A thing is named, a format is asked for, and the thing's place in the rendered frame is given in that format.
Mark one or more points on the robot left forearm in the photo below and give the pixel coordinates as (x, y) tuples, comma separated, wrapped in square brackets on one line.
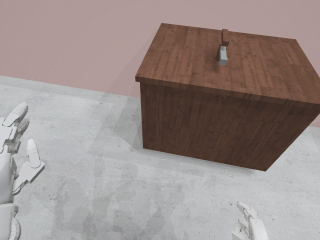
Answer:
[(10, 228)]

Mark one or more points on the robot left hand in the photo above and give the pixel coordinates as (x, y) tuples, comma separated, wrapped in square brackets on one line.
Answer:
[(11, 130)]

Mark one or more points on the counter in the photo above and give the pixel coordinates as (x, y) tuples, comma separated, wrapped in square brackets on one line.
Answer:
[(245, 113)]

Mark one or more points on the tap lever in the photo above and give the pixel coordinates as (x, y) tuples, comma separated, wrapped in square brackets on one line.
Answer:
[(223, 56)]

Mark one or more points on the robot right hand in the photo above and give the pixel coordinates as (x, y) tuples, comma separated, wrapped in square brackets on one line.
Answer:
[(253, 230)]

